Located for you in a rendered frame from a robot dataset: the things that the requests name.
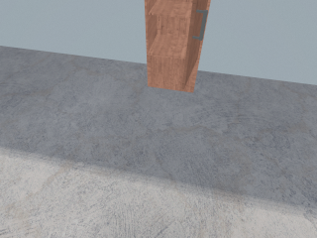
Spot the handle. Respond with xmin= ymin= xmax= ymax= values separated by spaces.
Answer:
xmin=192 ymin=9 xmax=208 ymax=41

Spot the cupboard door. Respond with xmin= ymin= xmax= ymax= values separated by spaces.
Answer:
xmin=181 ymin=0 xmax=208 ymax=89

